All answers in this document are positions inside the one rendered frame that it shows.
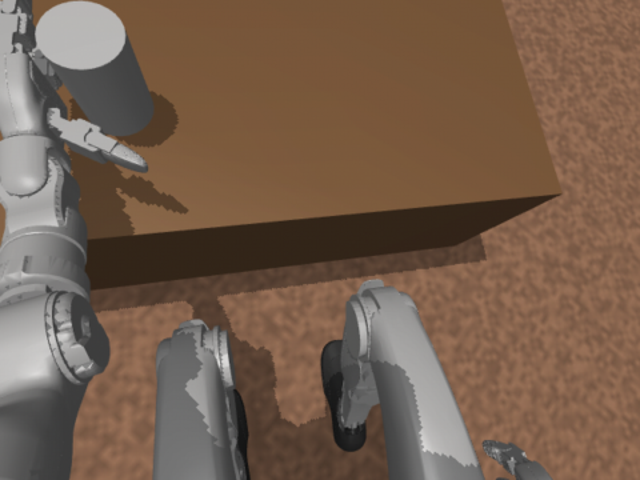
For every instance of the left robot hand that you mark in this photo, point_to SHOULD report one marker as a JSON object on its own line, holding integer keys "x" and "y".
{"x": 29, "y": 103}

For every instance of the can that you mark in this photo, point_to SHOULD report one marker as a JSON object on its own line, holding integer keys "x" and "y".
{"x": 87, "y": 46}

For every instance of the right robot hand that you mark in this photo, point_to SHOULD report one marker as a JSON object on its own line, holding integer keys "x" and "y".
{"x": 514, "y": 460}

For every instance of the left robot foot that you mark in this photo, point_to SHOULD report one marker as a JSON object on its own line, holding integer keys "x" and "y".
{"x": 242, "y": 438}

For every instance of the left robot arm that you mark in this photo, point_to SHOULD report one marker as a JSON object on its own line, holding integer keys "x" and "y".
{"x": 51, "y": 343}

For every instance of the right robot foot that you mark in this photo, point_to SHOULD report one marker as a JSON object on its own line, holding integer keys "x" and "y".
{"x": 349, "y": 440}

